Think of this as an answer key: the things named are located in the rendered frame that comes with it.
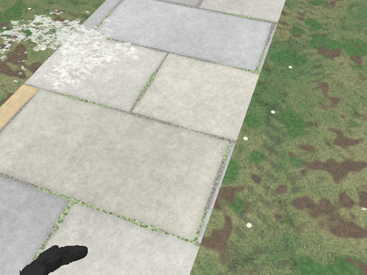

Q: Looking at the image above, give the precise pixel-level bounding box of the left robot hand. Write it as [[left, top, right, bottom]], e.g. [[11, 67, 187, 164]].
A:
[[19, 245, 88, 275]]

